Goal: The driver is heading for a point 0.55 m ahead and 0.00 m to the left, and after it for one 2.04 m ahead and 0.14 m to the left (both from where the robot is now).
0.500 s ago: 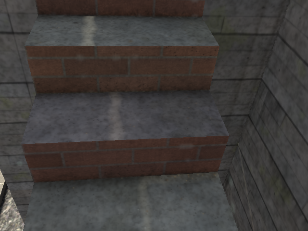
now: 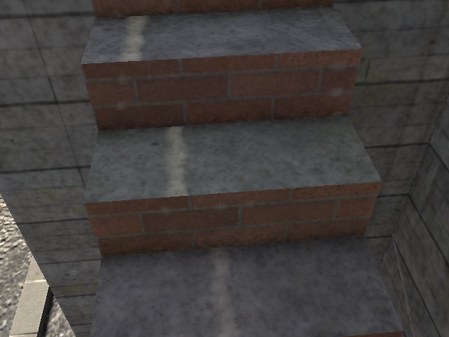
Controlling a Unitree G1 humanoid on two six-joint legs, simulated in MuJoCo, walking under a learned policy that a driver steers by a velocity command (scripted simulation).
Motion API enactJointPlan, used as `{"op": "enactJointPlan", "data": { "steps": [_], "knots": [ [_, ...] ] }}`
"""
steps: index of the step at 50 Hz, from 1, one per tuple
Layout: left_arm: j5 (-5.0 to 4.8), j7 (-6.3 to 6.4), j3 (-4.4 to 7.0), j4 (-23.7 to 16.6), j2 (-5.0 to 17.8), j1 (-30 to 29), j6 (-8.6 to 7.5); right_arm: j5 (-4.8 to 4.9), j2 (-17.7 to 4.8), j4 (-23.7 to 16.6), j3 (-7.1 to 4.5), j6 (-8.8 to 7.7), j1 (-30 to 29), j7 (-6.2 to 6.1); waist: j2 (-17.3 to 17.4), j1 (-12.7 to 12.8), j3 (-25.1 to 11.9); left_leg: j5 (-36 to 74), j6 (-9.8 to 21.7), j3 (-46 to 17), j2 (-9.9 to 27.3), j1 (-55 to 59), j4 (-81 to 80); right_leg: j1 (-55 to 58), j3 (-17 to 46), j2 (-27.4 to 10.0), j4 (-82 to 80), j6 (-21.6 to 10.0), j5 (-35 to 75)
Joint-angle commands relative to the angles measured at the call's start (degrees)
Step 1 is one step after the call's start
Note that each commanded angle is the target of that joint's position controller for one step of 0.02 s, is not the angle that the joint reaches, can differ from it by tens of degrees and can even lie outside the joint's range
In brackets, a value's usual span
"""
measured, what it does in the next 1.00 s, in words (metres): climbs: right foot 0.19 m higher, then left foot 0.19 m higher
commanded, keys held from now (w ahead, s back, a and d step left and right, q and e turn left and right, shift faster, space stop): w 1.00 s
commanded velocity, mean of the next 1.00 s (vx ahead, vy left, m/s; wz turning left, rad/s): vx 0.50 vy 0.00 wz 0.00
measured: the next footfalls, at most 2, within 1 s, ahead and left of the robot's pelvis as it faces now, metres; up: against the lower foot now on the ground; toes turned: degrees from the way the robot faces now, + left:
right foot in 0.28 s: +0.31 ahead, -0.10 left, +0.19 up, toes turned -10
left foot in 0.78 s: +0.52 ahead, +0.08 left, +0.38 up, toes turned +8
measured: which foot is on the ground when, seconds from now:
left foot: down 0.00-0.28, up 0.30-0.76, down 0.78-1.00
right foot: up 0.00-0.26, down 0.28-0.82, up 0.84-1.00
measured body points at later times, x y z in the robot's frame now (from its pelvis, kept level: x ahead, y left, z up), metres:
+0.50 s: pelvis +0.25 -0.04 +0.18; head +0.20 -0.01 +0.63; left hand +0.24 +0.21 +0.02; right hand +0.41 -0.27 +0.11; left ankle +0.24 +0.09 -0.22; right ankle +0.27 -0.09 -0.53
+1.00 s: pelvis +0.47 +0.03 +0.36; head +0.44 +0.00 +0.81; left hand +0.64 +0.25 +0.29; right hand +0.44 -0.21 +0.19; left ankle +0.48 +0.08 -0.34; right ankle +0.46 -0.10 -0.08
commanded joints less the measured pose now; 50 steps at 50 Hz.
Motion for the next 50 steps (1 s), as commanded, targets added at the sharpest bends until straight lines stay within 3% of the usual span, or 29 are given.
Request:
{"op": "enactJointPlan", "data": {
  "steps": [1,6,8,9,11,13,14,15,16,17,18,19,21,23,27,29,32,34,36,38,39,40,41,42,43,45,46,47,50],
  "knots": [
    [-1.06,0.37,-2.7,-0.5,-5.8,1.4,1.5,0.01,1.1,-0.7,1.31,-2.73,1.3,0.57,-1.9,1.4,11.0,10.0,3.1,-17.9,16.5,2.7,-22.6,-18.9,-0.4,0.3,12.4,-0.6,-1.7],
    [-0.19,0.19,-3.86,-10.7,-4.9,-16.6,3.65,0.98,2.2,1.3,2.47,-1.52,5.6,-0.03,4.0,-1.9,13.2,6.3,1.4,-11.2,12.4,1.6,-30.8,-20.2,-11.9,-4.4,-5.8,1.4,-6.2],
    [-1.86,-0.22,-4.63,-12.6,-3.5,-19.3,4.01,2.53,0.7,1.5,2.18,-1.19,7.8,-1.0,10.6,-4.5,12.1,30.3,3.0,-7.5,12.1,2.4,-40.0,-8.1,-17.6,-5.8,-25.6,0.5,-10.3],
    [-1.82,-0.27,-5.25,-11.7,-5.7,-18.3,4.36,2.85,0.5,3.0,1.9,-0.74,12.4,-1.73,12.3,-5.6,8.0,42.8,4.6,-6.7,13.0,8.5,-40.1,-1.7,-18.5,-5.9,-28.7,-1.2,-12.5],
    [-3.22,-0.88,-5.25,-7.3,-5.9,-6.7,4.31,3.73,-2.4,-1.6,2.11,-1.33,6.8,-3.18,13.3,1.7,-2.5,96.9,5.4,-0.1,14.3,11.8,-29.1,21.5,-20.3,-1.9,-43.4,-3.8,-17.8],
    [-3.89,-1.04,-2.86,-2.5,-0.3,7.4,4.49,3.78,-10.4,-3.6,-0.05,-2.32,7.3,-2.02,15.8,8.1,-12.6,111.7,8.0,-4.5,17.4,20.9,-11.5,37.1,-17.9,2.7,-61.0,-2.3,-20.5],
    [-1.97,-0.75,-1.85,-0.7,2.4,12.1,3.91,4.19,-12.9,-4.6,-1.47,-2.68,5.2,-0.77,16.0,11.4,-15.7,105.7,7.7,-5.1,17.1,18.3,0.7,46.7,-12.4,2.1,-69.1,-2.1,-21.7],
    [-0.73,-0.53,0.52,3.0,7.6,18.5,4.06,4.0,-9.5,-7.0,-2.12,-2.88,7.4,0.08,8.6,9.1,-18.5,79.2,3.4,-7.4,11.0,1.3,17.8,59.8,13.5,-9.5,-76.4,-5.6,-16.6],
    [-0.91,0.04,3.68,6.1,12.9,21.9,5.58,4.83,-6.8,-9.4,-3.01,-1.89,1.7,1.93,-1.6,11.6,-19.6,15.3,-1.2,-8.2,-3.5,-13.8,49.0,61.1,46.3,-20.0,-108.2,-9.0,-32.5],
    [-1.29,-0.14,4.02,5.3,12.7,11.4,4.58,1.89,-3.4,-14.4,-2.83,-1.65,-6.2,2.21,0.7,7.8,-15.3,15.4,-1.9,-17.3,-1.4,-20.8,76.1,51.5,49.4,-22.3,-114.9,-8.7,-43.7],
    [-1.45,-0.33,3.12,8.0,9.0,5.5,3.65,0.16,-1.7,-19.7,-2.38,-1.57,-12.5,2.14,-0.8,3.3,-5.1,17.9,-0.9,-15.6,0.9,-27.2,83.0,42.6,42.1,-20.8,-114.2,-7.7,-47.0],
    [-0.11,-0.57,2.08,12.5,4.9,5.0,2.33,0.07,-0.6,-23.1,-1.84,-1.3,-17.0,1.51,0.0,1.1,5.8,15.1,1.7,-15.8,2.0,-35.8,87.8,35.7,32.1,-20.2,-111.4,-5.4,-42.0],
    [1.53,-0.44,0.12,18.8,-3.0,8.8,0.68,0.89,5.9,-24.7,1.2,-0.11,-14.2,0.49,4.2,-3.8,10.8,15.4,5.1,-17.8,2.4,-39.0,89.6,29.5,15.7,-16.9,-109.0,0.2,-25.6],
    [1.7,-1.06,-0.94,21.7,-5.4,12.8,-0.97,2.36,7.8,-22.9,2.49,0.77,-11.2,0.11,5.4,-5.0,12.5,13.9,6.3,-18.3,0.7,-44.7,91.7,30.3,7.4,-15.5,-107.4,2.3,-16.4],
    [1.08,-2.7,-1.0,23.6,1.7,17.7,-3.38,3.9,7.5,-25.2,3.3,3.22,-18.0,-1.61,-0.5,-3.6,11.6,9.0,5.2,-13.5,-2.4,-63.0,108.3,40.8,5.1,-17.2,-111.2,2.1,-13.4],
    [0.62,-2.72,-0.81,22.4,4.7,16.6,-3.02,3.76,5.5,-30.0,3.39,3.22,-24.6,-1.59,0.8,-3.5,12.8,7.2,4.4,-10.7,-1.0,-66.4,99.4,41.8,0.9,-15.8,-114.1,4.4,-17.8],
    [0.47,-1.27,-1.67,22.5,2.4,20.8,-1.86,2.74,4.1,-35.6,3.96,4.62,-35.1,-0.12,-4.0,-0.3,11.9,10.7,2.4,-0.3,2.9,-56.5,79.5,37.8,-3.8,-12.9,-121.4,3.1,-10.2],
    [-0.91,0.87,-0.78,23.3,3.3,27.1,-1.37,2.28,5.2,-35.7,5.11,5.43,-36.2,0.15,-8.4,1.6,7.1,6.3,5.3,2.1,6.0,-46.9,67.6,50.0,-7.3,-14.4,-128.6,0.4,9.6],
    [-4.05,2.5,-0.94,18.8,4.0,21.1,-1.93,3.52,3.2,-32.4,5.04,5.14,-28.9,0.52,-6.7,-3.2,0.9,-2.3,7.4,4.2,2.1,-21.9,43.8,48.6,-15.1,-12.1,-121.7,-0.8,59.2],
    [-3.77,2.84,0.72,16.4,12.4,22.0,-2.79,4.19,1.1,-27.6,3.99,4.74,-14.8,0.6,-12.9,-8.6,-9.5,-5.9,6.8,4.7,-2.3,-12.2,34.6,61.9,-12.5,-17.5,-106.1,-3.9,91.0],
    [-3.53,1.13,1.68,16.3,14.3,22.3,-2.73,3.0,-1.0,-26.5,3.09,4.51,-10.1,0.69,-13.4,-10.7,-14.2,-5.4,6.3,1.5,-3.0,-3.4,25.7,63.1,-12.1,-17.5,-94.3,-3.6,89.5],
    [-2.16,0.29,2.37,15.9,14.0,24.4,-2.85,1.11,-5.3,-24.2,1.07,4.87,-5.8,0.89,-11.5,-10.3,-17.5,-5.6,7.8,-13.9,1.5,4.4,21.5,58.2,-8.3,-16.3,-81.7,-2.3,76.3],
    [-2.54,-1.72,1.88,12.8,7.1,24.7,-1.96,0.32,-10.9,-21.0,-1.4,6.28,-2.3,-0.53,2.2,-8.1,-17.4,-22.5,13.0,-43.8,12.1,10.6,-1.5,38.8,-7.2,-6.3,-65.6,0.1,31.6],
    [-0.68,-2.19,2.88,9.1,7.0,15.3,-0.77,0.71,-13.9,-20.1,-3.9,7.77,-3.9,-1.0,6.2,-11.1,-14.6,-44.0,15.1,-69.4,17.7,7.6,-26.2,24.3,-2.9,3.3,-29.2,4.0,-3.6],
    [2.29,-2.39,2.23,2.3,3.2,7.6,-0.91,1.59,-11.3,-18.9,-2.98,7.4,-12.1,-0.82,4.3,-6.1,-5.5,-40.6,13.5,-65.3,19.5,-0.4,-27.7,13.5,3.6,1.1,-6.8,4.7,-3.7],
    [2.14,-0.66,0.14,-4.6,-1.4,0.9,-1.49,0.31,-1.3,-11.2,-0.69,3.84,-14.0,-0.84,-0.2,-0.3,12.4,-27.5,8.3,-45.7,19.2,-13.1,-22.3,0.5,4.9,-2.1,-0.9,2.3,-4.0],
    [1.63,0.09,-0.89,-4.8,-3.4,3.9,-0.91,-0.29,4.7,-7.3,0.83,2.63,-12.5,-0.69,-2.4,2.4,14.0,-20.7,6.0,-37.9,17.3,-16.0,-20.5,0.0,5.2,-2.9,-0.8,1.4,-4.4],
    [1.32,0.09,-1.42,-2.4,-4.5,9.5,-0.39,-0.6,7.1,-5.7,1.37,1.95,-11.9,-0.53,-3.5,4.7,13.9,-14.8,4.1,-31.5,15.6,-16.4,-19.7,1.3,5.8,-2.9,-3.2,1.1,-1.9],
    [0.72,-0.04,-2.23,0.8,-4.8,10.9,1.06,0.1,3.0,-3.5,1.23,-0.53,-8.2,-0.02,-4.0,5.2,14.3,-0.7,3.8,-20.8,14.6,-10.7,-21.3,-4.3,2.1,-3.3,-8.9,1.6,1.0]
  ]
}}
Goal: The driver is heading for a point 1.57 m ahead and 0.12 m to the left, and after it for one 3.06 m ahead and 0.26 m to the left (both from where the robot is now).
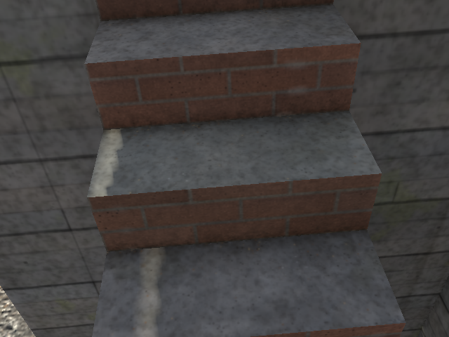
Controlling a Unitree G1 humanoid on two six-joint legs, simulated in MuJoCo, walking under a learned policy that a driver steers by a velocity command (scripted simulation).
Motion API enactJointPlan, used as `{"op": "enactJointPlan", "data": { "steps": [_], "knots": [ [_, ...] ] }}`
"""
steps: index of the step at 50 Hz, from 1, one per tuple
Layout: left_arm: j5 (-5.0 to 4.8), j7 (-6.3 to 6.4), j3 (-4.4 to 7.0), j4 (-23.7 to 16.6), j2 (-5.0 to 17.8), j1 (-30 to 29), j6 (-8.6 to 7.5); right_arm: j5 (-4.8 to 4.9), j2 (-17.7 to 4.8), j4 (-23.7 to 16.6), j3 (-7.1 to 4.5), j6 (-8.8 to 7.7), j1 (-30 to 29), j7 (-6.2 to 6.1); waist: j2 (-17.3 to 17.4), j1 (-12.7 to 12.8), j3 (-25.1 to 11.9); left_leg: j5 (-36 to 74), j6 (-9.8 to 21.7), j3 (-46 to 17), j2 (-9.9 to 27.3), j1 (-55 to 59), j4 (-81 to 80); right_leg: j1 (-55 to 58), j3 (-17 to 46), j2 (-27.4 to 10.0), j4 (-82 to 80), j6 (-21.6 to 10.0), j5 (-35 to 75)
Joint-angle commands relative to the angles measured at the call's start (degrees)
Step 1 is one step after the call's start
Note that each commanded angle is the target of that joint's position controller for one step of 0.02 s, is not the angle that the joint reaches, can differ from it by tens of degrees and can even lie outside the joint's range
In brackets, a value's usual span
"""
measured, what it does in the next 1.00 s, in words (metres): climbs: right foot 0.19 m higher, then left foot 0.19 m higher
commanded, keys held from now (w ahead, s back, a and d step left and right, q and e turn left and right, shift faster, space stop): w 0.30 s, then no key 0.70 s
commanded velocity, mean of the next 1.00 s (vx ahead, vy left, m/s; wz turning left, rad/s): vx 0.26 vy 0.00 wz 0.00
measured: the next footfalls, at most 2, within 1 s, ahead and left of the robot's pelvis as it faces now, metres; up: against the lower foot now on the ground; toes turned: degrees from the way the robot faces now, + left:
right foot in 0.30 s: +0.34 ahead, -0.12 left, +0.19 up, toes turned -10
left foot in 0.88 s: +0.52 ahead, +0.17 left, +0.38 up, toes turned +11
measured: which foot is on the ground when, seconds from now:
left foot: down 0.00-0.34, up 0.36-0.86, down 0.88-1.00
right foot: up 0.00-0.28, down 0.30-0.92, up 0.94-1.00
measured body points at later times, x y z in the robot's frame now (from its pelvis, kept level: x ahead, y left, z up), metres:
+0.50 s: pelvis +0.24 -0.05 +0.18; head +0.20 -0.01 +0.63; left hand +0.29 +0.19 +0.01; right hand +0.36 -0.30 +0.09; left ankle +0.19 +0.06 -0.29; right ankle +0.30 -0.11 -0.51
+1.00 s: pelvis +0.39 +0.06 +0.28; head +0.38 +0.05 +0.73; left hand +0.35 +0.30 +0.14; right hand +0.53 -0.13 +0.16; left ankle +0.48 +0.16 -0.32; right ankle +0.29 -0.09 -0.39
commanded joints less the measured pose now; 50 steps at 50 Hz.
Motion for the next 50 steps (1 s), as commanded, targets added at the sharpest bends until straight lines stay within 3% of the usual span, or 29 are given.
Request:
{"op": "enactJointPlan", "data": {
  "steps": [1,4,6,8,10,11,12,13,15,16,17,18,20,21,22,24,28,32,36,40,41,42,43,44,45,47,48,49,50],
  "knots": [
    [-0.63,0.64,-2.52,1.0,-5.3,4.8,1.41,0.0,3.6,-0.1,1.48,-4.07,-0.2,0.89,-3.8,2.2,13.5,6.3,4.1,-21.7,16.4,-2.3,-29.4,-15.3,-2.1,-0.2,10.1,-0.8,-1.3],
    [-2.49,0.27,-2.83,-2.8,-5.6,-3.9,1.56,0.65,0.0,1.3,1.24,-4.61,4.6,1.47,0.1,-0.6,12.5,6.2,3.0,-19.3,17.5,9.2,-30.8,-28.7,-3.7,-1.0,16.3,-1.7,-4.6],
    [-1.77,-0.2,-2.77,-6.2,-4.8,-10.5,2.34,1.17,0.4,1.7,1.52,-4.65,7.4,1.67,1.1,-2.5,11.7,4.3,1.2,-18.0,16.7,14.5,-31.9,-34.2,-6.4,-2.4,15.1,-1.7,-7.0],
    [-0.86,-1.0,-3.7,-12.2,-4.2,-21.0,3.08,1.58,2.5,1.3,2.02,-3.86,8.2,1.48,3.0,-3.8,14.1,6.4,0.3,-14.4,13.2,7.1,-37.6,-28.2,-13.3,-4.3,-1.5,-0.2,-7.5],
    [-1.85,-1.12,-4.62,-14.4,-4.1,-22.6,3.92,2.46,0.2,1.2,1.21,-3.6,9.7,-0.03,10.4,-5.7,10.9,25.8,3.4,-11.6,14.4,10.9,-46.7,-18.3,-16.7,-6.0,-15.9,-0.5,-12.5],
    [-2.21,-1.11,-4.26,-12.0,-3.3,-20.0,4.24,3.45,2.0,2.7,1.24,-3.41,12.7,-0.41,10.8,-6.2,7.4,37.4,3.2,-7.6,12.0,15.5,-45.7,-10.3,-18.2,-5.1,-21.2,-2.3,-13.3],
    [-3.7,-1.51,-4.84,-11.7,-4.3,-17.7,3.55,4.15,1.3,-0.5,1.75,-3.79,6.7,-1.25,11.9,-2.3,5.5,61.4,3.7,-3.2,11.8,9.3,-43.8,7.0,-20.3,-3.3,-39.5,-4.0,-17.2],
    [-3.31,-1.1,-4.89,-9.1,-4.8,-12.5,3.27,4.47,-0.1,-0.8,1.87,-4.24,10.7,-1.94,12.1,-0.7,-1.3,95.8,5.6,-2.6,14.1,11.9,-36.1,18.4,-22.8,1.2,-39.1,-4.8,-20.5],
    [-3.54,-1.49,-2.51,-2.2,1.4,7.6,3.12,3.4,-11.6,-3.1,-1.17,-5.54,9.8,-0.66,13.7,8.0,-14.8,108.0,7.2,-5.5,17.8,23.3,-15.8,35.9,-18.0,4.2,-56.3,-3.8,-23.1],
    [-2.43,-0.92,-0.67,1.8,4.7,15.1,2.73,4.03,-14.2,-4.2,-2.7,-6.02,7.4,-0.06,10.2,10.7,-18.2,96.6,6.5,-7.9,17.2,18.3,-3.6,46.8,-8.5,1.7,-62.9,-3.5,-20.1],
    [-0.68,0.52,1.44,4.9,10.7,20.2,3.24,5.41,-8.0,-7.1,-2.09,-5.6,9.3,2.02,-4.0,9.1,-21.0,63.1,1.2,-8.7,6.5,-3.8,17.9,58.7,24.8,-13.4,-77.7,-10.7,-22.9],
    [-1.3,0.81,3.61,5.7,12.6,18.1,4.9,4.5,-9.6,-10.3,-3.6,-4.47,-2.2,1.94,-5.0,12.0,-21.8,19.9,-2.4,-9.6,-3.6,-7.0,52.6,49.8,47.4,-21.2,-103.1,-12.2,-29.7],
    [-1.73,0.32,2.38,8.1,7.8,0.7,2.84,0.01,-1.2,-19.0,-1.81,-3.27,-10.5,0.96,0.5,0.5,-4.4,22.7,-2.1,-16.9,2.8,-17.3,74.7,29.7,34.7,-19.9,-102.5,-7.2,-36.5],
    [-0.51,0.65,1.49,11.9,3.7,-0.7,1.66,-1.05,2.6,-20.7,-0.5,-2.75,-10.4,0.28,3.1,-2.8,7.2,18.3,-0.6,-17.1,3.8,-23.8,75.5,21.2,24.9,-18.9,-99.4,-4.6,-34.5],
    [0.49,0.4,0.17,15.1,-1.3,0.6,1.0,-0.59,4.3,-21.8,0.51,-2.02,-9.1,-0.21,4.3,-4.6,11.7,13.9,0.6,-17.3,4.0,-26.2,74.8,17.1,18.0,-16.4,-98.4,-2.4,-30.0],
    [1.54,-0.1,-0.98,17.9,-3.8,3.1,-0.29,0.45,6.1,-20.1,1.7,-0.58,-2.8,-0.42,5.0,-7.9,13.1,16.6,1.2,-18.0,4.0,-25.7,67.7,17.8,5.6,-13.5,-97.2,0.5,-17.3],
    [1.12,-0.58,-1.72,19.0,-1.6,9.7,-2.7,2.22,4.0,-16.9,1.4,0.56,-2.7,-1.09,1.3,-5.2,9.2,17.2,0.3,-12.7,0.2,-31.0,74.1,28.2,0.2,-14.4,-98.2,-2.3,2.4],
    [0.1,-1.38,-0.14,17.9,5.4,13.7,-3.04,3.3,3.2,-23.0,1.47,0.94,-15.3,-1.67,-2.5,-1.9,9.4,8.8,-0.3,-12.9,-0.3,-47.8,87.4,42.1,2.5,-17.8,-101.5,-3.4,1.8],
    [-0.42,-0.97,0.83,17.3,5.6,15.3,-2.07,2.92,1.8,-27.5,1.12,1.68,-22.8,-0.31,-5.9,-0.1,10.7,2.3,-2.3,-9.7,4.3,-55.5,77.5,50.4,0.0,-19.3,-104.5,-1.7,-3.2],
    [-0.5,1.83,1.55,18.8,3.3,19.5,-0.24,1.03,6.5,-31.6,2.85,3.7,-26.7,0.5,-10.3,0.4,8.5,5.3,-2.5,-7.0,10.2,-49.2,62.2,52.5,-4.0,-17.6,-106.9,-0.5,3.0],
    [-1.73,2.41,2.44,17.0,6.2,18.2,0.22,1.65,7.7,-33.7,4.45,4.06,-30.0,0.75,-13.2,1.5,8.1,-9.6,-0.2,-5.6,11.2,-41.7,45.1,50.4,-7.1,-17.6,-113.6,-2.1,7.3],
    [-1.2,2.85,2.48,15.8,6.1,15.8,0.85,2.87,6.9,-34.6,4.52,4.06,-31.2,0.61,-14.7,1.4,10.2,-15.6,0.8,-3.5,10.1,-30.8,30.6,44.3,-9.3,-14.3,-116.5,-2.9,7.6],
    [-1.36,3.42,2.31,16.9,5.5,18.8,1.78,3.61,8.0,-32.6,4.35,4.89,-25.2,0.06,-17.6,0.4,5.7,-16.1,1.3,-2.3,7.7,-18.6,24.9,44.2,-10.4,-14.3,-115.4,-4.8,15.5],
    [-2.43,1.7,2.3,20.3,6.6,24.6,1.95,3.14,6.5,-26.7,3.23,4.28,-10.8,-0.21,-16.1,-2.2,-2.7,-1.7,2.9,1.7,3.6,-4.2,24.5,48.4,-14.9,-14.7,-107.5,-4.0,45.1],
    [-2.39,-0.07,2.46,19.0,7.9,22.8,1.18,3.12,3.3,-24.5,1.47,2.71,-1.3,-0.25,-12.9,-7.5,-7.8,9.5,5.3,-10.9,7.1,3.6,21.2,45.2,-16.1,-14.2,-94.2,-0.1,52.5],
    [-2.35,-1.86,3.94,13.9,9.9,18.8,2.52,0.5,-2.5,-22.0,-0.61,4.12,3.0,-1.88,14.6,-9.1,-14.3,-13.8,8.5,-45.4,18.6,8.2,-11.0,34.3,-8.8,-7.4,-76.0,2.0,1.7],
    [-1.84,-1.94,3.9,11.3,8.1,12.9,4.11,-0.57,-5.2,-22.0,-1.8,5.13,0.2,-2.31,15.6,-9.7,-10.4,-36.0,10.4,-54.3,21.3,1.9,-24.0,29.9,-4.7,-4.3,-59.5,2.5,-11.6],
    [-1.42,-2.08,4.13,11.0,6.4,13.0,4.88,0.12,-7.3,-22.3,-2.46,5.4,-8.4,-1.87,10.6,-6.1,-4.4,-37.6,9.9,-54.1,20.6,-7.0,-27.6,28.0,-0.3,-3.0,-39.8,4.8,-12.9],
    [-1.21,-1.81,3.51,9.1,2.9,11.2,5.29,0.54,-5.1,-21.9,-1.42,5.16,-16.5,-1.44,7.4,-2.4,1.4,-31.5,7.0,-45.6,19.9,-15.0,-24.1,25.9,1.7,-3.2,-28.1,6.5,-9.1]
  ]
}}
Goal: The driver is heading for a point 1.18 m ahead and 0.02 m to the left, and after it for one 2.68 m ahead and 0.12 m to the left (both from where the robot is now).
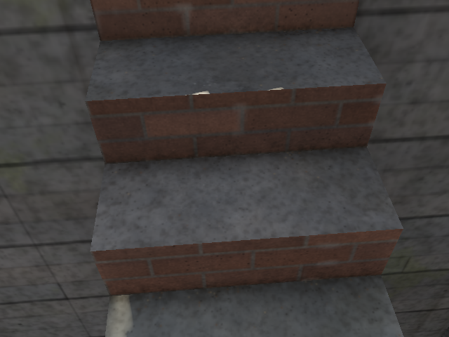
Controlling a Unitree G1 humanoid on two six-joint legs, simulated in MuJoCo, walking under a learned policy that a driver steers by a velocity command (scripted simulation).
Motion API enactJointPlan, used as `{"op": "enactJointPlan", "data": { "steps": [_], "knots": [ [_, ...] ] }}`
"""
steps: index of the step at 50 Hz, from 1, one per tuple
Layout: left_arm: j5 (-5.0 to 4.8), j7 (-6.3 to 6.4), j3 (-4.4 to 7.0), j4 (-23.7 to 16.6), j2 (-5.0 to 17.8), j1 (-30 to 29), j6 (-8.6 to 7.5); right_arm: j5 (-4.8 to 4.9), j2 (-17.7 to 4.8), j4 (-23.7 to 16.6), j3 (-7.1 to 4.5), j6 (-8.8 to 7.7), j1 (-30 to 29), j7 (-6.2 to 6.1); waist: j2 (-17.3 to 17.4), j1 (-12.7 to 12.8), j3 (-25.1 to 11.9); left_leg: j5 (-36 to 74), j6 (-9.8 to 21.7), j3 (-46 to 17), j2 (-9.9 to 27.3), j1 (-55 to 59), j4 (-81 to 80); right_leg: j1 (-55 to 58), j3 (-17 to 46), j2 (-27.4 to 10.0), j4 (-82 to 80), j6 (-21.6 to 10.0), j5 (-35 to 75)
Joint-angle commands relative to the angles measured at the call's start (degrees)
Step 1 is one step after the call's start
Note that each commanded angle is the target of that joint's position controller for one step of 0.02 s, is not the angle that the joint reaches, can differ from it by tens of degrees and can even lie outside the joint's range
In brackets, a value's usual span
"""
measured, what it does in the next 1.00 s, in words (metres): climbs: right foot, then left foot 0.19 m higher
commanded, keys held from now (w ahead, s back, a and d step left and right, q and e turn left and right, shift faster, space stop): no key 0.08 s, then w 0.92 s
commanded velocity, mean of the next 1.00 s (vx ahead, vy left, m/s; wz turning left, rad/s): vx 0.35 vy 0.00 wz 0.00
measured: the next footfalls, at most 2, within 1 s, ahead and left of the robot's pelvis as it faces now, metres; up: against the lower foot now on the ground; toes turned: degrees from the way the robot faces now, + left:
right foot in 0.54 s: +0.16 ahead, -0.17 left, +0.00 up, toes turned -8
left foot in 1.00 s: +0.43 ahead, +0.01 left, +0.19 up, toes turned +5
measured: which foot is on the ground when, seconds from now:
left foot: down 0.00-0.50, up 0.52-0.98, down 1.00-1.00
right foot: up 0.00-0.52, down 0.54-1.00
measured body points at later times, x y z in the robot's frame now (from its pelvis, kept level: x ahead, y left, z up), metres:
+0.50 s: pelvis +0.09 -0.05 +0.12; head +0.05 -0.07 +0.56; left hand +0.20 +0.16 +0.01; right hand +0.04 -0.26 -0.06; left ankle +0.09 +0.09 -0.60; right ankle +0.13 -0.15 -0.57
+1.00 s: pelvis +0.28 -0.06 +0.16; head +0.28 -0.09 +0.61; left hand +0.18 +0.12 +0.02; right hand +0.54 -0.20 +0.10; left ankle +0.40 +0.01 -0.39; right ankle +0.13 -0.17 -0.58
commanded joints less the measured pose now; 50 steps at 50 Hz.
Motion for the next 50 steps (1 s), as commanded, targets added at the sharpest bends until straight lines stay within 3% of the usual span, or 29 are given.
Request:
{"op": "enactJointPlan", "data": {
  "steps": [1,2,4,7,12,14,17,20,21,22,23,24,25,26,27,28,29,30,31,33,36,38,41,43,45,46,48,49,50],
  "knots": [
    [0.72,0.7,-0.03,-8.7,-1.2,-2.8,0.49,-0.06,-8.1,1.1,-2.29,-0.49,-6.4,0.21,8.7,2.8,0.5,-19.8,5.9,-36.9,12.4,2.9,-51.4,-13.6,5.0,4.2,39.9,1.9,2.8],
    [1.23,1.88,-0.63,-9.4,-2.0,-1.3,0.25,-0.32,-5.0,3.7,-1.49,-1.5,-6.2,0.67,6.3,4.5,3.9,-17.2,4.2,-31.3,11.2,0.8,-46.6,-16.1,4.4,4.7,42.3,1.4,4.4],
    [1.23,2.52,-0.58,-10.0,-0.1,-1.2,-0.6,-0.66,-3.5,8.2,-1.15,-3.4,-0.9,1.71,3.0,3.8,4.8,-10.1,3.3,-26.0,10.1,5.1,-42.4,-21.2,3.2,6.9,47.2,-1.5,7.2],
    [1.15,2.11,-1.59,-12.3,-1.4,-4.8,-1.66,-1.13,-4.9,14.7,-2.21,-5.7,7.4,2.41,4.9,2.1,4.1,-9.4,5.2,-27.3,11.0,15.5,-45.5,-32.1,4.1,9.1,55.7,-4.4,6.0],
    [1.91,1.44,-1.84,-14.5,-0.8,-10.6,-1.32,-1.48,-5.6,18.5,-2.64,-7.32,10.0,1.46,3.9,2.0,2.2,-7.7,6.8,-26.7,13.9,22.8,-51.4,-39.8,2.9,7.4,56.9,-4.3,8.7],
    [2.78,0.75,-2.13,-15.8,-1.6,-11.6,-1.25,-1.49,-5.8,19.9,-2.93,-7.26,11.5,0.62,4.8,2.6,2.1,-8.3,6.4,-25.5,13.7,23.9,-54.5,-40.0,3.2,5.3,52.0,-3.8,9.8],
    [2.4,0.59,-2.0,-17.6,-1.9,-14.6,-1.48,-1.37,-6.8,21.3,-3.84,-7.86,13.6,0.2,5.3,2.0,3.2,-11.6,7.3,-24.9,14.9,25.7,-59.2,-43.2,1.4,2.7,46.7,-2.9,6.7],
    [1.73,-0.12,-2.24,-18.7,-1.5,-15.9,-1.8,-1.91,-9.9,19.1,-5.27,-8.24,9.4,-0.33,6.1,2.9,5.2,-10.7,6.3,-19.6,13.7,19.3,-63.8,-31.6,-0.9,-1.0,21.4,-2.1,-1.9],
    [0.94,0.21,-2.53,-17.6,-2.0,-12.9,-1.77,-1.63,-10.0,18.4,-5.68,-7.61,7.3,-0.57,7.7,3.9,2.8,-8.0,5.8,-14.4,11.2,14.7,-64.1,-19.1,-3.5,0.1,12.2,-3.3,-7.0],
    [-0.93,-0.13,-1.77,-16.0,-0.6,-8.1,-1.59,-1.25,-12.6,16.3,-6.43,-7.35,5.0,-0.9,9.5,5.1,-0.7,-7.0,6.8,-11.8,10.2,11.4,-65.6,-5.6,-6.5,1.9,4.3,-4.4,-13.4],
    [-1.36,0.29,-0.95,-14.0,1.1,-2.2,-1.02,-1.76,-14.5,16.1,-7.15,-7.3,6.0,-0.75,9.8,6.3,-1.1,-10.5,8.2,-12.4,10.4,10.6,-63.1,1.9,-9.0,3.6,0.7,-4.5,-16.5],
    [-0.44,1.14,-0.43,-10.9,0.7,5.4,-0.86,-1.87,-15.0,15.8,-7.43,-6.61,3.2,0.24,7.0,10.8,-1.0,-11.1,9.1,-12.2,10.9,9.6,-57.7,7.5,-9.5,2.9,-4.1,-5.7,-12.2],
    [0.26,1.62,-0.44,-7.3,-0.8,13.0,-1.22,-1.4,-13.0,15.0,-7.16,-5.3,0.7,1.06,0.5,14.6,1.0,-8.5,8.6,-8.3,6.8,8.6,-45.6,12.0,-10.0,4.5,-17.9,-6.6,-10.2],
    [1.39,1.57,-0.78,-2.5,-2.1,17.8,-1.82,-0.87,-10.0,15.1,-6.72,-4.63,4.1,2.6,-11.7,13.3,2.2,1.0,6.4,-2.3,0.9,6.5,-20.5,14.3,-5.7,4.5,-24.4,-4.4,-11.4],
    [1.8,0.84,-2.48,-1.5,-2.6,17.8,-2.45,0.11,-2.1,11.8,-4.16,-5.14,3.6,3.94,-16.9,9.1,1.1,7.9,2.9,-4.9,-3.0,-4.1,5.8,12.9,15.9,-4.4,-26.9,-3.0,-23.3],
    [0.97,1.58,-2.06,-4.1,1.8,14.0,-2.1,0.2,-1.3,8.5,-4.15,-6.33,4.8,5.1,-15.0,5.2,-4.1,15.9,-0.5,-13.8,-6.5,-9.3,15.7,15.1,42.8,-14.0,-48.1,-1.8,-34.8],
    [1.54,2.44,-1.17,-4.1,4.2,7.6,-2.27,-0.29,-4.5,6.3,-4.55,-6.34,0.6,5.34,-14.9,2.3,0.3,17.5,-2.7,-10.1,-5.1,-11.6,26.9,6.2,50.3,-18.2,-56.4,-4.3,-52.5],
    [0.98,2.76,-1.1,-3.8,4.9,1.3,-3.24,-0.71,-3.1,2.7,-3.33,-6.41,-6.6,5.04,-10.3,-0.1,6.9,21.7,-3.0,-8.7,-3.8,-15.3,40.8,-0.4,40.1,-16.5,-51.2,-6.5,-37.6],
    [1.07,2.54,-1.16,-2.2,3.3,1.7,-4.64,-0.35,-2.2,1.7,-2.1,-6.25,-6.7,4.31,-4.6,0.7,8.5,23.2,-1.2,-8.7,-4.0,-17.5,44.8,-1.0,28.8,-12.8,-45.9,-6.5,-24.5],
    [1.73,1.45,-3.18,0.5,-2.4,3.5,-6.92,-0.5,-2.9,1.0,-1.2,-5.71,-3.7,4.13,-1.0,-0.4,10.3,24.4,0.1,-9.7,-3.2,-19.1,38.5,-0.7,20.0,-8.8,-42.2,-4.4,-17.7],
    [1.99,0.41,-3.36,3.7,-1.8,9.4,-7.92,0.54,-2.2,-0.4,-0.36,-4.28,-4.0,3.61,-1.3,0.3,5.6,19.5,2.6,-9.6,-6.9,-25.4,54.6,8.2,17.4,-8.7,-40.1,-7.4,-11.0],
    [3.34,0.46,-3.2,4.1,0.3,10.9,-7.99,0.96,-2.1,-3.1,0.13,-3.8,-9.9,2.97,0.3,1.2,7.4,16.7,3.1,-10.6,-7.5,-32.5,56.8,11.8,14.6,-10.2,-41.0,-7.4,-11.0],
    [3.68,0.96,-3.86,4.4,-0.7,13.1,-7.51,1.11,-0.8,-7.6,0.92,-2.98,-18.1,2.14,-1.0,2.6,8.5,12.7,3.1,-9.6,-7.5,-42.4,65.7,14.3,11.6,-11.8,-42.9,-7.8,-10.3],
    [2.63,1.39,-4.86,4.4,-2.3,11.1,-7.45,1.48,-0.9,-11.9,1.94,-2.46,-25.6,2.75,0.7,1.1,13.0,14.1,2.9,-5.5,-4.0,-38.3,48.1,6.3,5.6,-8.4,-48.9,-4.8,-12.1],
    [2.0,2.78,-5.0,5.4,-1.7,11.2,-7.22,2.77,-2.5,-14.4,2.56,-1.43,-28.3,2.12,-2.9,2.6,13.3,13.2,3.7,0.1,-2.2,-23.1,30.0,-0.6,0.9,-7.4,-59.0,-5.3,7.3],
    [1.24,3.48,-4.95,7.0,-0.9,12.8,-6.85,2.49,-1.3,-13.4,2.92,-0.63,-24.6,1.85,-4.5,2.1,9.0,12.2,5.4,1.5,-2.6,-16.7,27.6,4.0,-3.2,-6.3,-58.9,-6.1,20.6],
    [-2.16,4.3,-5.11,2.4,1.8,3.5,-7.34,3.34,-2.1,-7.9,2.77,-1.45,-5.5,1.01,-9.4,-7.3,-3.0,7.7,8.3,2.8,-6.5,13.0,14.6,2.8,-10.9,-6.8,-45.5,-7.0,90.9],
    [-2.65,4.1,-3.69,1.3,7.8,2.9,-8.12,4.28,-3.7,-6.4,1.79,-1.63,1.4,0.99,-10.0,-11.0,-10.1,6.7,7.0,2.2,-8.6,22.3,3.2,7.4,-7.8,-8.3,-35.1,-8.8,104.2],
    [-2.14,3.06,-2.09,0.7,12.5,2.2,-7.81,4.11,-5.9,-4.6,0.73,-2.62,5.3,1.5,-10.8,-12.6,-13.6,8.3,5.4,1.9,-10.3,28.0,-12.5,12.6,-8.0,-6.9,-23.6,-8.1,99.4]
  ]
}}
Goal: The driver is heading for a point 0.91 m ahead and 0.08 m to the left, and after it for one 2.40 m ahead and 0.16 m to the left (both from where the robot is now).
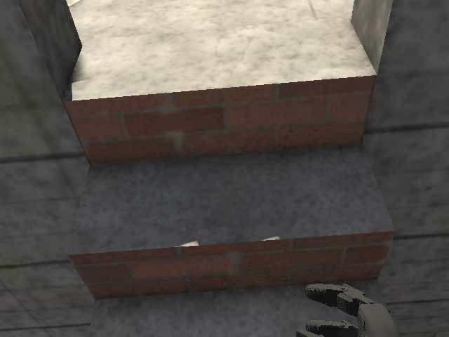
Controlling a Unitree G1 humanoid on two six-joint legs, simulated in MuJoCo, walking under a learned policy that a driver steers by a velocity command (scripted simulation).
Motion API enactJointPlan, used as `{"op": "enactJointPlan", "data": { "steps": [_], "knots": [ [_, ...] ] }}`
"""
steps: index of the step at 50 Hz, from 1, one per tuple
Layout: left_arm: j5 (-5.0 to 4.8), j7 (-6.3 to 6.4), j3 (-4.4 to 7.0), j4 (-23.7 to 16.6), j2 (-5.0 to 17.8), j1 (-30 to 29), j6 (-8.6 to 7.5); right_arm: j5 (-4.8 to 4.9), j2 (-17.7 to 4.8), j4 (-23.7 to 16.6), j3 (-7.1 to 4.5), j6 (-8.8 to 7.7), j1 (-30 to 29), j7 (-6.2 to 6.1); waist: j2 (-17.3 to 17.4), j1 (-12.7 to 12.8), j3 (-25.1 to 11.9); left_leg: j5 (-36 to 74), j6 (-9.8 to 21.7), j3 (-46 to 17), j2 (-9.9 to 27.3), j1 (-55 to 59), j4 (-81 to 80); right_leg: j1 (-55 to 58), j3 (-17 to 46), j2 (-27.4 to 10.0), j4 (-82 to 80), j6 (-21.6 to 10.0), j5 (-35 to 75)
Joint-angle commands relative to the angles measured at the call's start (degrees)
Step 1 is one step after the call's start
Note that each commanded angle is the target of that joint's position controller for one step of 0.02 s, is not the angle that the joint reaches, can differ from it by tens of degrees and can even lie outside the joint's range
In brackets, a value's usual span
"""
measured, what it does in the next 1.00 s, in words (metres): climbs: right foot 0.19 m higher, then left foot 0.19 m higher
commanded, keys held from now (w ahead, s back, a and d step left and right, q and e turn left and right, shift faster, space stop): w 1.00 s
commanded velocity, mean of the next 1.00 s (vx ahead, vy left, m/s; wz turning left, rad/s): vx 0.32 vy -0.06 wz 0.00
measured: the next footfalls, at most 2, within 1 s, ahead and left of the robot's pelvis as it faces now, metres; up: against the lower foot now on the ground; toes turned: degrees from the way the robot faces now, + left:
right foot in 0.46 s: +0.38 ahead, -0.10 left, +0.38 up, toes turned -8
left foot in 0.98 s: +0.54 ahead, +0.18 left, +0.57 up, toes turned +10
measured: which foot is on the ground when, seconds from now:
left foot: down 0.00-0.52, up 0.54-0.96, down 0.98-1.00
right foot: down 0.00-0.02, up 0.04-0.44, down 0.46-1.00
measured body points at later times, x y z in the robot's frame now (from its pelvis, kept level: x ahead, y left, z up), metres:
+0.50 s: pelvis +0.22 -0.01 +0.20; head +0.25 +0.03 +0.65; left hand +0.46 +0.14 +0.10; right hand +0.14 -0.23 +0.07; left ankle +0.12 +0.07 -0.55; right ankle +0.34 -0.10 -0.39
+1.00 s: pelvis +0.43 +0.05 +0.37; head +0.46 +0.06 +0.82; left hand +0.44 +0.30 +0.22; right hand +0.67 -0.13 +0.31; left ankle +0.53 +0.17 -0.21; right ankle +0.34 -0.10 -0.38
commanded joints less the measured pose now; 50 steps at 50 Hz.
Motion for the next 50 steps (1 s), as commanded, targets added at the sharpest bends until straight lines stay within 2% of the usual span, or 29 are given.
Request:
{"op": "enactJointPlan", "data": {
  "steps": [1,2,3,5,7,8,11,16,19,21,22,23,24,25,26,27,28,29,30,31,32,34,37,40,43,46,47,49,50],
  "knots": [
    [0.65,-0.19,5.68,-4.5,22.4,-0.3,-1.27,-1.14,-9.5,4.9,-4.45,-0.66,19.9,-0.52,-15.7,-12.5,-15.7,-15.8,-1.2,-8.4,-5.9,46.2,-28.6,-11.5,3.7,-8.6,34.4,-9.7,84.6],
    [0.44,-2.2,5.31,-8.9,14.9,4.4,-0.44,-1.64,-17.3,7.3,-6.42,-1.72,20.4,-0.63,8.6,-5.6,-19.1,-16.4,6.8,-43.1,12.6,62.1,-44.3,-35.6,5.5,1.6,59.9,-4.2,37.6],
    [1.43,-4.06,7.19,-11.8,17.7,-9.5,-1.06,-0.27,-18.8,7.2,-8.65,-0.23,23.3,-1.54,4.1,-10.5,-20.2,-21.5,5.8,-66.3,14.5,50.8,-71.4,-40.1,11.1,9.9,90.6,-3.0,6.3],
    [4.34,-5.06,5.59,-21.4,9.6,-20.6,-1.09,-1.1,-13.2,12.9,-7.46,-2.56,12.0,-1.51,-1.8,-2.0,-2.5,-35.3,-0.3,-59.0,16.4,34.7,-73.8,-55.6,15.3,5.6,109.0,-4.3,11.2],
    [3.9,-5.18,3.13,-24.0,4.6,-21.1,0.04,-3.07,-3.5,20.5,-5.11,-3.95,12.6,-2.26,-4.4,2.8,6.3,-20.3,-1.4,-39.4,12.8,23.2,-65.5,-59.4,16.0,4.5,109.1,-7.5,15.1],
    [2.87,-4.72,2.87,-22.2,5.0,-17.3,0.69,-3.81,-1.8,21.6,-4.71,-4.48,12.7,-2.05,-5.5,4.0,7.1,-14.5,-2.1,-33.7,11.9,22.5,-65.3,-60.5,16.2,5.9,111.2,-7.7,14.0],
    [2.01,-3.83,0.9,-22.6,3.8,-19.9,1.21,-3.68,-4.4,24.1,-4.46,-6.81,15.8,-0.39,-5.0,4.9,10.1,-2.2,-5.7,-22.0,10.6,23.8,-67.4,-67.2,15.2,5.6,101.4,-6.8,12.1],
    [1.6,-1.29,1.42,-25.1,6.6,-28.8,4.55,-3.14,-11.6,26.1,-5.1,-9.04,25.4,1.25,0.9,-0.5,5.7,4.9,-4.0,-20.9,11.0,41.8,-72.0,-82.1,9.1,7.0,110.8,-6.1,7.2],
    [2.13,-1.39,0.74,-31.3,8.3,-42.4,5.61,-2.6,-10.7,27.0,-5.52,-8.77,30.6,0.62,2.8,-4.2,6.4,9.9,-4.4,-18.5,10.9,48.2,-77.7,-82.4,2.7,3.8,93.8,-5.2,3.3],
    [1.0,-2.03,-0.75,-34.7,9.0,-47.0,5.85,-1.19,-13.3,25.9,-6.33,-8.73,30.7,-1.6,8.2,-5.5,6.7,29.2,-1.6,-14.5,13.1,44.9,-91.5,-63.9,-2.8,1.6,67.2,-5.7,-9.9],
    [-0.8,-2.07,-1.1,-31.5,8.8,-41.4,6.02,-1.1,-11.7,24.5,-5.52,-8.58,29.0,-2.44,6.1,-3.6,2.1,52.8,-0.9,-8.0,11.7,37.8,-88.8,-43.4,-10.0,7.2,55.9,-6.2,-16.4],
    [-0.73,-2.04,-0.31,-26.6,8.9,-27.8,6.02,-0.43,-12.7,25.5,-4.96,-8.72,36.5,-2.85,8.1,-0.2,-11.3,104.7,-0.5,-4.7,12.1,46.0,-72.4,-28.8,-11.5,14.9,60.9,-6.9,-21.7],
    [0.84,-1.62,1.21,-23.1,11.4,-10.3,5.46,-0.16,-17.7,24.3,-5.71,-8.92,36.8,-2.46,11.8,7.6,-21.7,121.4,0.9,-5.0,15.5,52.1,-54.4,-20.6,-5.1,12.0,57.2,-10.6,-25.4],
    [3.17,-1.17,3.09,-19.4,15.4,0.4,5.49,1.29,-22.1,20.5,-7.39,-9.06,31.0,-1.84,11.8,12.4,-28.6,111.7,-0.5,-7.1,13.7,44.7,-38.0,-7.9,10.8,6.0,49.4,-13.1,-26.7],
    [4.06,0.75,5.51,-16.3,20.7,5.8,7.32,1.1,-22.1,16.7,-7.88,-8.64,24.3,0.66,-3.9,15.9,-28.0,79.2,-1.7,-6.6,3.0,29.7,-18.7,-4.4,39.5,-3.4,25.3,-17.2,-48.1],
    [3.92,2.09,6.57,-15.0,20.7,-1.1,8.73,-3.46,-19.8,13.6,-8.88,-8.05,13.7,2.31,-13.7,14.4,-24.4,27.5,-2.3,-10.1,-6.2,20.8,10.3,-12.4,64.1,-8.6,3.8,-19.4,-58.7],
    [2.52,1.22,5.44,-14.6,15.7,-14.2,7.99,-5.65,-11.2,7.2,-6.95,-6.7,8.2,2.06,-6.2,7.3,-13.1,23.2,-3.6,-17.7,-2.8,12.8,31.2,-23.9,59.8,-10.9,3.2,-16.7,-45.4],
    [2.4,1.61,4.46,-12.2,12.0,-17.5,7.18,-5.27,-4.3,2.0,-4.73,-5.83,3.7,1.09,-1.1,2.9,-1.9,20.4,-3.6,-17.8,-1.4,7.4,38.7,-34.2,53.0,-11.2,6.2,-15.2,-38.5],
    [3.39,1.29,3.29,-9.8,7.5,-19.8,5.65,-4.57,-1.2,0.4,-3.53,-4.73,8.2,-0.39,3.1,-2.9,5.2,17.9,-3.0,-18.7,0.0,4.2,38.4,-40.7,42.9,-10.6,8.8,-11.1,-34.7],
    [4.39,0.4,1.79,-7.6,3.0,-20.8,4.05,-4.29,-0.3,0.4,-2.82,-4.16,14.2,-1.21,4.7,-6.7,7.5,14.5,-2.7,-19.3,0.5,4.4,34.5,-44.6,34.5,-8.3,10.6,-8.3,-30.9],
    [4.67,-0.08,1.58,-6.0,2.5,-20.6,3.44,-4.16,1.4,2.9,-2.09,-3.71,21.1,-1.75,4.2,-9.2,8.0,16.6,-2.5,-20.3,0.8,4.5,29.4,-43.0,24.9,-5.9,12.2,-5.8,-23.3],
    [1.02,1.43,2.33,-10.0,6.8,-25.2,3.94,-4.04,-5.8,0.9,-4.43,-1.73,17.9,-2.29,1.9,-8.8,12.3,9.4,-6.7,-16.8,-0.1,5.5,23.0,-42.1,13.7,-3.4,13.3,-9.6,4.7],
    [3.82,1.86,3.43,-11.3,11.6,-17.9,2.21,-2.12,-7.1,-0.8,-6.17,0.06,15.5,-5.14,-2.5,-5.0,6.2,7.9,-7.8,-13.8,-2.8,4.1,30.3,-29.1,8.4,-6.8,10.0,-13.6,29.1],
    [4.1,1.13,4.73,-11.7,13.7,-10.0,0.18,-4.02,-6.7,-5.9,-6.59,1.88,9.1,-7.0,-3.6,-1.0,6.4,1.4,-8.3,-17.7,-1.5,-11.9,38.5,-12.8,12.2,-11.4,5.7,-12.4,23.3],
    [1.99,0.97,5.07,-12.0,13.4,-7.2,-0.51,-6.15,-7.2,-12.6,-6.16,3.19,1.3,-5.39,-8.5,-0.1,5.5,-4.1,-9.1,-16.9,2.3,-15.7,28.1,-5.4,8.8,-9.1,4.9,-10.5,24.0],
    [2.36,2.11,6.32,-15.4,15.7,-9.1,0.5,-5.37,-8.1,-17.2,-5.54,3.14,-3.6,-2.31,-9.1,0.5,2.0,-6.8,-8.8,-12.9,8.6,-11.7,10.2,-2.8,7.1,-8.8,0.4,-10.8,16.7],
    [1.18,2.28,7.23,-18.7,18.8,-12.1,2.54,-3.23,-6.0,-16.9,-3.66,3.45,-0.4,-1.85,-9.8,-1.0,-1.0,-22.8,-6.3,-8.3,7.5,6.8,-13.3,-10.7,3.9,-7.4,-3.8,-10.8,23.3],
    [0.45,1.43,7.51,-17.6,19.2,-7.6,4.51,-1.64,-3.6,-10.5,-3.73,3.83,10.2,-1.98,-9.2,-0.7,-8.2,-13.3,-4.9,3.7,0.4,29.8,-21.2,-11.1,1.1,-7.2,3.0,-12.4,43.9],
    [-1.2,-0.73,6.84,-17.8,19.6,-7.4,4.07,-1.39,-7.7,-7.6,-5.2,1.76,20.1,-3.18,-5.5,-6.7,-16.6,5.1,-0.3,-12.6,1.2,44.7,-20.6,-17.5,1.1,-5.1,16.7,-6.9,66.5]
  ]
}}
